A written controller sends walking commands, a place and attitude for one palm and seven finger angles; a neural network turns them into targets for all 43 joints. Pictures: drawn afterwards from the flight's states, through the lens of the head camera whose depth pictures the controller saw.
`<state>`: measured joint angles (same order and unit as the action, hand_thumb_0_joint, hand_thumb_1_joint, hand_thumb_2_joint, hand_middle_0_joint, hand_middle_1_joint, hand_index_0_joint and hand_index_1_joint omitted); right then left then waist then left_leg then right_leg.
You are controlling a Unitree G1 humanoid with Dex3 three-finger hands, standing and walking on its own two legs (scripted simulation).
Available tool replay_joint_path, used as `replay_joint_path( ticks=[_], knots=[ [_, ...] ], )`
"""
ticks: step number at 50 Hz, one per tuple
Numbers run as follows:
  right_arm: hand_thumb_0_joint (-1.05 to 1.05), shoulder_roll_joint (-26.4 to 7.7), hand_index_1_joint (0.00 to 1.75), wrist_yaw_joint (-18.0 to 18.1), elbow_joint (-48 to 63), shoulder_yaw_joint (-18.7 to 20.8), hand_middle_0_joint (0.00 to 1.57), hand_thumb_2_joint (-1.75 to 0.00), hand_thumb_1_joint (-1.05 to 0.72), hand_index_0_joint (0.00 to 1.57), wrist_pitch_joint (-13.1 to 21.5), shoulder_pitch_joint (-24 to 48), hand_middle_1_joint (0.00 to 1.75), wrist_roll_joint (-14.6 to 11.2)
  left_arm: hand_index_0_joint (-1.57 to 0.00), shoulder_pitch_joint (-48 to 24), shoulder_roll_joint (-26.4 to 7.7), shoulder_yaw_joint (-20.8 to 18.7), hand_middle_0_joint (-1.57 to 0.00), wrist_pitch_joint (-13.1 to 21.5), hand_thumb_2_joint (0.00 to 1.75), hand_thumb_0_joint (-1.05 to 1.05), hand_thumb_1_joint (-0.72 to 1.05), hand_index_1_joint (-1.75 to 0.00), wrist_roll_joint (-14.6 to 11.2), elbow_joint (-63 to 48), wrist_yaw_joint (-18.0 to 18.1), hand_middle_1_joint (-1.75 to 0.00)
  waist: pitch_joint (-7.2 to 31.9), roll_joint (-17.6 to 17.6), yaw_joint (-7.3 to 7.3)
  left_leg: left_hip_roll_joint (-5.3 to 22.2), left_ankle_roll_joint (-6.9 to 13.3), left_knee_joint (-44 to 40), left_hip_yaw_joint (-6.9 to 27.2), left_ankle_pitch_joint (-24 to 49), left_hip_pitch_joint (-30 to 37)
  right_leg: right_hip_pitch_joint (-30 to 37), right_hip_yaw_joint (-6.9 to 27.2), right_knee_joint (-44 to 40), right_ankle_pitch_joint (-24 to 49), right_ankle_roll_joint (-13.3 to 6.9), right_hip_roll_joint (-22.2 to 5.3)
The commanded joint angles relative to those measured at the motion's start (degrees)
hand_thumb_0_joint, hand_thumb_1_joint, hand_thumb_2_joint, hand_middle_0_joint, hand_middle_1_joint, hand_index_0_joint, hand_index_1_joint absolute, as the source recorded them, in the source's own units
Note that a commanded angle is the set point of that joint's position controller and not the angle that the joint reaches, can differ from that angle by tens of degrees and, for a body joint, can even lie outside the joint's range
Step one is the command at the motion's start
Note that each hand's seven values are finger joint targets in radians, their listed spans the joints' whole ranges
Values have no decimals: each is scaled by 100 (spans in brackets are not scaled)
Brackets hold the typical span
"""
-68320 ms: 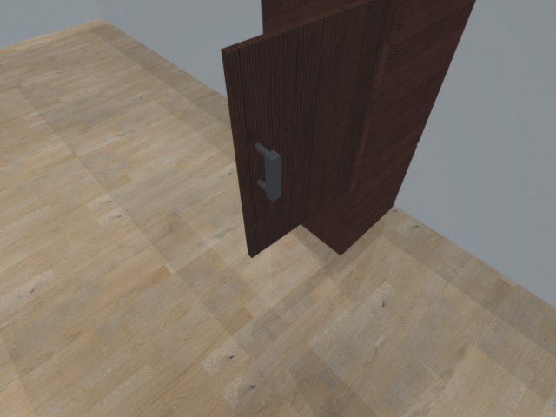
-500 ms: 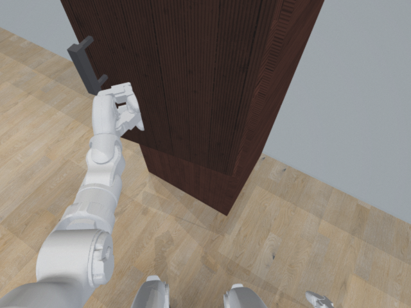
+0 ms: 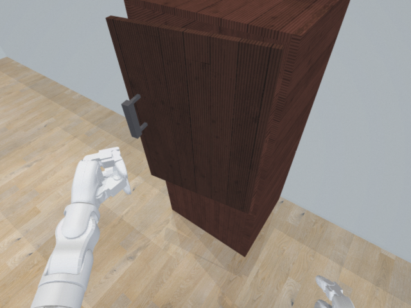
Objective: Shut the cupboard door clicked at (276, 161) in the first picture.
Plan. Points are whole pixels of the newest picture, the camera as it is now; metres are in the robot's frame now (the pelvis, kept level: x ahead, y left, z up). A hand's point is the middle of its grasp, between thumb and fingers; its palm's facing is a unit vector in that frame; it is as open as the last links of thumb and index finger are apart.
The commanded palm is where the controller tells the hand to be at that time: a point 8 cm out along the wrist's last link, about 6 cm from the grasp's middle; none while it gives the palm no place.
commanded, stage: draw the hand back to the body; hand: left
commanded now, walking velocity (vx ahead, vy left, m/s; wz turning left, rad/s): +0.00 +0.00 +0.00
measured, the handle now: (136, 116) +0.63 +0.22 +0.02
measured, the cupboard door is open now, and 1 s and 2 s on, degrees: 9 9 9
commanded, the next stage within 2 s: step back with the hand held close in 1.00 s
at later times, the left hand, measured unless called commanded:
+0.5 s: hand (33, 206) +0.23 +0.26 +0.17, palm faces +0.39 -0.85 -0.36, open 5.2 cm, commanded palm +0.18 +0.30 +0.19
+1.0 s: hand (16, 210) +0.22 +0.26 +0.19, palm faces +0.46 -0.79 -0.40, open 7.4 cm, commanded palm +0.17 +0.30 +0.21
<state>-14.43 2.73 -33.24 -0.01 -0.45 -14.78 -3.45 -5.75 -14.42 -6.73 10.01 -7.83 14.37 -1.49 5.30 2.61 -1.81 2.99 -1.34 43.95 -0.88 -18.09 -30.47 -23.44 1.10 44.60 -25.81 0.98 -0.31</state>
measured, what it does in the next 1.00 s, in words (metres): stands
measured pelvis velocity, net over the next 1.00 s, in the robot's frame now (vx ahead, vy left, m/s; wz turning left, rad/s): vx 0.03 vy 0.00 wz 0.01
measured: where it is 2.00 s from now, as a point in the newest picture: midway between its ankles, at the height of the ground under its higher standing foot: outside the picture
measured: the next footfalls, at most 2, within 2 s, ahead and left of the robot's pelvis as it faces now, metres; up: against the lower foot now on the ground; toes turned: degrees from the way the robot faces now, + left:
none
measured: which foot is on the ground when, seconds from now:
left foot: down 0.00-1.00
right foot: down 0.00-1.00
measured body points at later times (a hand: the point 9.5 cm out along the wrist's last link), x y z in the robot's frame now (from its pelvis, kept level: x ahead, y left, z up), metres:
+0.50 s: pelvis +0.02 +0.01 +0.03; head +0.00 -0.02 +0.48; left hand +0.21 +0.30 +0.19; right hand +0.22 -0.19 -0.05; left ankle +0.05 +0.14 -0.71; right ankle -0.03 -0.13 -0.71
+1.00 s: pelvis +0.03 +0.00 +0.03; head +0.00 -0.03 +0.48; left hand +0.19 +0.30 +0.21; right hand +0.23 -0.22 -0.05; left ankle +0.05 +0.14 -0.71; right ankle -0.03 -0.13 -0.71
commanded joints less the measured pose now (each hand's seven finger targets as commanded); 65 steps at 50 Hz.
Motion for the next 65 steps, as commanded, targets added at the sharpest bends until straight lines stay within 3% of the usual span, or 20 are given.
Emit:
replay_joint_path(
  ticks=[1,9,12,19,23,24,31,34,36,39,44,49,56,57,58,59,61,65],
  knots=[
    [0,-484,30,268,946,91,20,-90,-90,20,182,872,30,23,-102,-1086,-1019,-204,-102,-73,90,0,90,-120,275,-1995,430,-120,554,-367,112,-263,340,-1125,-73,565,1769,23,-205,-1522,1449,-98,121],
    [0,-429,30,361,898,-53,20,-90,-90,20,273,1154,30,110,-81,-228,-1141,-461,-81,-431,90,0,90,-96,354,-2882,623,-96,294,-56,250,-240,316,-1814,-35,885,2581,734,-281,-2146,1649,-119,123],
    [0,-384,30,311,913,-100,20,-90,-90,20,349,1197,30,142,-72,105,-1092,-515,-72,-470,90,0,90,-87,376,-3436,668,-87,334,267,278,-210,261,-1986,-8,1132,2831,994,-337,-2190,1840,-156,110],
    [0,-401,30,239,822,-83,20,-90,-90,20,503,1261,30,227,-53,1369,-1437,-1185,-53,-523,90,0,90,-66,372,-4033,727,-66,94,19,425,-191,255,-2133,-39,1459,2801,1297,-342,-2423,2147,-126,111],
    [0,-359,30,226,821,-80,20,-90,-90,20,559,1268,30,238,-42,1727,-1502,-1423,-42,-500,90,0,90,-54,370,-4520,767,-54,85,244,443,-210,248,-2135,-74,1494,2833,1367,-372,-2400,2163,-114,72],
    [0,-393,30,236,789,-53,20,-90,-90,20,611,1295,30,249,-39,1911,-1667,-1611,-39,-495,90,0,90,-51,376,-4544,784,-51,19,129,487,-205,261,-2119,-82,1544,2810,1357,-356,-2479,2227,-101,92],
    [0,-342,30,251,774,13,20,-90,-90,20,755,1267,30,214,-20,2835,-1865,-2195,-20,-363,90,0,90,-30,323,-4956,848,-30,-12,25,577,-228,284,-2013,-172,1655,2710,1430,-377,-2382,2405,-80,40],
    [0,-405,30,266,682,52,20,-90,-90,20,792,1194,30,214,-20,2690,-1520,-1843,-20,-415,90,0,90,-30,357,-4595,815,-30,-403,-85,460,-217,314,-2009,-197,1518,2700,1140,-361,-2519,2266,-37,54],
    [0,-440,30,291,702,78,20,-90,-90,20,783,1183,30,220,-20,2539,-1573,-1856,-20,-409,90,0,90,-30,363,-4574,832,-30,-278,-229,468,-231,343,-2028,-196,1469,2712,1200,-357,-2439,2225,-19,24],
    [0,-441,30,329,675,94,20,-90,-90,20,801,1215,30,227,-20,2485,-1710,-1956,-20,-399,90,0,90,-30,381,-4590,848,-30,-239,-171,517,-250,363,-2014,-201,1506,2762,1216,-317,-2486,2258,-20,25],
    [0,-390,30,339,678,69,20,-90,-90,20,859,1242,30,245,-20,2514,-1883,-2133,-20,-321,90,0,90,-30,392,-4908,876,-30,-53,151,586,-270,333,-1982,-210,1683,2799,1369,-311,-2440,2461,-53,23],
    [0,-344,30,329,683,59,20,-90,-90,20,853,1232,30,234,-20,2717,-1782,-2144,-20,-333,90,0,90,-30,349,-4724,843,-30,-281,54,579,-246,311,-1979,-251,1701,2703,1306,-300,-2491,2527,-39,32],
    [0,-341,30,309,735,64,20,-90,-90,20,783,1229,30,232,-20,2679,-1636,-2007,-20,-373,90,0,90,-30,322,-4656,796,-30,-264,-67,538,-226,320,-2038,-269,1625,2742,1301,-314,-2468,2438,-2,21],
    [0,-481,30,279,796,98,20,-90,-90,20,644,1135,30,228,-20,2207,-2230,-2472,-20,-149,90,0,90,-30,375,-4876,838,-30,-409,-157,322,-132,399,-1523,-227,1407,2389,837,20,-2760,2822,-20,-361],
    [0,-416,30,284,673,97,20,-90,-90,20,560,1183,30,250,-20,2520,-1989,-2246,-20,-103,90,0,90,-30,375,-4473,816,-30,-390,-452,260,-193,381,-1286,-212,1334,2301,763,76,-2779,3111,-66,-539],
    [0,-431,30,289,693,126,20,-90,-90,20,499,1172,30,265,-20,2592,-2065,-2280,-20,-42,90,0,90,-30,400,-4537,817,-30,-385,-446,269,-214,356,-1215,-195,1351,2205,762,129,-2734,3481,-81,-618],
    [0,-416,30,287,732,165,20,-90,-90,20,376,1114,30,251,-20,2962,-1895,-2172,-20,25,90,0,90,-30,401,-4502,821,-30,4,-364,254,-135,350,-1268,-161,1759,2172,1024,28,-2367,3771,-93,-638],
    [0,-460,30,336,895,207,20,-90,-90,20,185,1077,30,222,-20,3234,-2037,-2325,-20,18,90,0,90,-30,367,-4849,882,-30,483,-22,244,26,344,-1424,-118,3055,2397,1216,-208,-1940,4005,9,-415]
  ],
)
